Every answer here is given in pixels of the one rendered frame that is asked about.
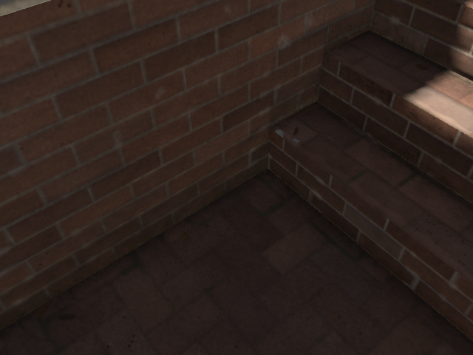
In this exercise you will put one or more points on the stairs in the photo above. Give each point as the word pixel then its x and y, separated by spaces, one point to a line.
pixel 386 152

